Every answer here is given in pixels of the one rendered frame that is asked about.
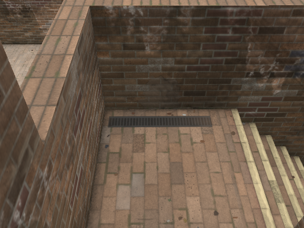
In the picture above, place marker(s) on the stairs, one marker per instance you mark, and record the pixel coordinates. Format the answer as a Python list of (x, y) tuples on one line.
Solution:
[(281, 176)]

